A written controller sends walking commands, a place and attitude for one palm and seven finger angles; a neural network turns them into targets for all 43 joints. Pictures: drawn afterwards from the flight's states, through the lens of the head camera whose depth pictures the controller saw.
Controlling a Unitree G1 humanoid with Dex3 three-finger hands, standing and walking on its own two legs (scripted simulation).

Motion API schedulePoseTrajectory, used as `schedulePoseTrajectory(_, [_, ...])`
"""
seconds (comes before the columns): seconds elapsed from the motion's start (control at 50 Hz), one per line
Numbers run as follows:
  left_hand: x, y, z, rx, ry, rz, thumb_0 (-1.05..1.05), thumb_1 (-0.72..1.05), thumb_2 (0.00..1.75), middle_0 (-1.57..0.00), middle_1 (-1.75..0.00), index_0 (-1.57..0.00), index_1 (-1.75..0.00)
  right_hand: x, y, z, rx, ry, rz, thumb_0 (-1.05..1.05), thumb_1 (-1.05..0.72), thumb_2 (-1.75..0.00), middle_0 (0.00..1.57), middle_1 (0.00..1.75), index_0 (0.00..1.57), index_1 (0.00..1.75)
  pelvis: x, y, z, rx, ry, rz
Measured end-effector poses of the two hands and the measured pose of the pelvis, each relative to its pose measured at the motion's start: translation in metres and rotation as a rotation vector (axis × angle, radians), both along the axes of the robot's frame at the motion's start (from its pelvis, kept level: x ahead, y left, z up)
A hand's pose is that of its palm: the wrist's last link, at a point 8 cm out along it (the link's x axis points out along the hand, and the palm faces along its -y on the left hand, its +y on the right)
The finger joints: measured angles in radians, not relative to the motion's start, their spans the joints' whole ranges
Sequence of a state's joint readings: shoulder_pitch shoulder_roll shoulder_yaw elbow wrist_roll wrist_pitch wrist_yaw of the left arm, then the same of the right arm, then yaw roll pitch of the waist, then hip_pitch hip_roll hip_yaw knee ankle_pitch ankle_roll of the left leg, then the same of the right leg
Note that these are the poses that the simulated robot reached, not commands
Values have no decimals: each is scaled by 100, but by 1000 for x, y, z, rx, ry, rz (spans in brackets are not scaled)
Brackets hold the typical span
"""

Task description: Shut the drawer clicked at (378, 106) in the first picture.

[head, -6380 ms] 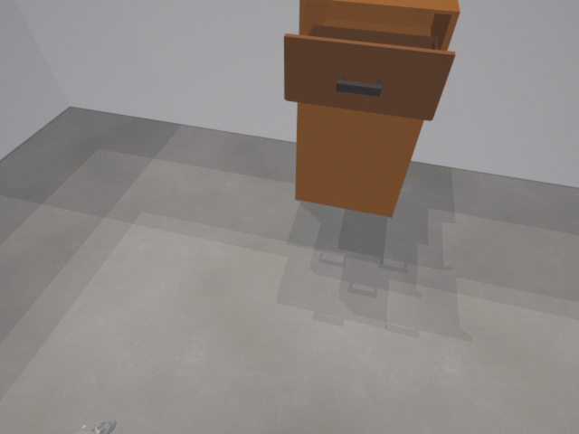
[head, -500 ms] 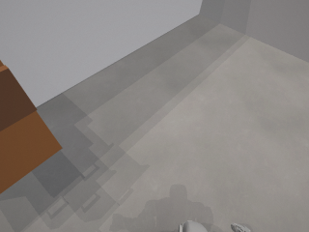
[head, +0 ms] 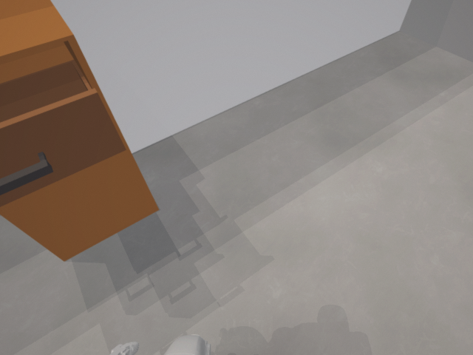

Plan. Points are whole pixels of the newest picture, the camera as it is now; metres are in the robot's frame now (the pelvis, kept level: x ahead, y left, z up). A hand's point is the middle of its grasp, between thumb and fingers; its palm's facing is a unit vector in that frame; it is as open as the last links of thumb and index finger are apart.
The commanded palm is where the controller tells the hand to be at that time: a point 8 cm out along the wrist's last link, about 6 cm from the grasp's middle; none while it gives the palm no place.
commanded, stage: turn to face it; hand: left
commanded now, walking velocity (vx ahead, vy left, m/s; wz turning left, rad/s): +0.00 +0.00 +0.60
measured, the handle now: (19, 172) +0.46 +0.47 +0.02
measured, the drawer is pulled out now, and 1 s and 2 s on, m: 0.28 0.28 0.28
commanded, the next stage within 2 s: take the last steps up to it in 0.84 s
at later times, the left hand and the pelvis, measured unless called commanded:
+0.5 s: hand out of the picture +0.03 +0.28 -0.16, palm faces +0.31 -0.91 -0.28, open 7.4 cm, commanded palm none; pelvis +0.00 +0.04 +0.00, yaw +17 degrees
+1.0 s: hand out of the picture -0.08 +0.19 -0.16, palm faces +0.52 -0.82 -0.25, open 7.4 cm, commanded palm none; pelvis -0.02 +0.01 +0.00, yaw +30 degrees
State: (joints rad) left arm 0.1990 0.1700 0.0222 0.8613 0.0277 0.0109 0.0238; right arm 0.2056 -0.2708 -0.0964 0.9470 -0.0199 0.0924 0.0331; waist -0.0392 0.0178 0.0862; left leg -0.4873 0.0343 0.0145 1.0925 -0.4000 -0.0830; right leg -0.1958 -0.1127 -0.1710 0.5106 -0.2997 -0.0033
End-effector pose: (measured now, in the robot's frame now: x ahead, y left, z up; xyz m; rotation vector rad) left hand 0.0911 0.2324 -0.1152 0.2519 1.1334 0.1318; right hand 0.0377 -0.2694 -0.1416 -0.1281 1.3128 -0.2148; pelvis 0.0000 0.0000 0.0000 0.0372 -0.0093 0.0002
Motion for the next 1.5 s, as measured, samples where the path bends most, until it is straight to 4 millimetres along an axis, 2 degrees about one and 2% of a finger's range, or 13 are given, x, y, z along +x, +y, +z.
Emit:
schedulePoseTrajectory(0.1, [-43,26,-14,-14,73,101,1,90,90,-21,-30,-21,-30,44,17,7,-28,-33,114,1,-91,-90,20,30,20,30,0,14,-3,-7,7,64])
schedulePoseTrajectory(0.22, [-95,75,-43,-16,163,241,1,90,90,-21,-30,-21,-30,104,57,14,-77,-159,260,0,-91,-90,20,30,20,30,0,40,-20,-29,15,141])
schedulePoseTrajectory(0.28, [-105,90,-40,-4,180,288,1,91,90,-20,-30,-20,-30,114,73,24,-84,-190,300,0,-91,-90,20,30,20,30,0,46,-14,-47,10,169])
schedulePoseTrajectory(0.38, [-98,99,-25,-3,106,328,1,91,90,-20,-30,-20,-30,117,91,30,-66,-175,352,0,-91,-90,21,30,20,30,0,49,-3,-57,2,227])
schedulePoseTrajectory(0.52, [-79,88,-9,12,10,359,1,91,90,-20,-30,-20,-30,112,94,18,-11,-133,384,0,-91,-90,21,30,21,30,2,39,-1,-48,-2,301])
schedulePoseTrajectory(0.68, [-74,48,2,54,-78,390,1,91,90,-20,-30,-20,-30,112,65,-14,40,-75,408,0,-91,-90,21,30,21,30,5,7,-12,-27,-16,390])
schedulePoseTrajectory(0.9, [-150,4,0,-1,24,541,1,90,90,-21,-30,-21,-30,118,58,-3,18,-14,515,0,-91,-90,20,30,20,30,-4,-2,0,3,-30,493])
schedulePoseTrajectory(1.06, [-237,-1,-32,-81,151,660,1,90,90,-21,-30,-21,-30,126,104,8,-18,-99,631,0,-91,-90,20,30,20,30,-27,18,-9,-36,-30,534])
schedulePoseTrajectory(1.16, [-270,3,-39,-129,241,680,1,91,90,-20,-30,-20,-30,104,127,19,-14,-121,644,0,-91,-90,20,30,20,30,-31,32,-4,-47,-42,540])
schedulePoseTrajectory(1.24, [-267,10,-31,-146,231,679,1,91,90,-20,-30,-20,-30,77,127,23,-14,-56,614,0,-92,-90,20,30,20,30,-24,41,6,-53,-43,549])
schedulePoseTrajectory(1.34, [-241,18,-27,-152,221,662,1,91,90,-20,-30,-20,-30,47,117,18,-13,44,550,0,-92,-90,21,30,21,30,-9,48,9,-42,-37,537])
schedulePoseTrajectory(1.42, [-200,26,-27,-151,202,624,1,91,90,-20,-30,-20,-30,29,105,14,-11,129,492,0,-91,-90,21,30,20,30,10,49,7,-32,-32,523])
schedulePoseTrajectory(1.5, [-137,36,-25,-137,152,568,1,91,90,-20,-30,-20,-30,22,91,9,-7,217,438,0,-91,-90,21,30,20,30,36,46,4,-28,-21,510])
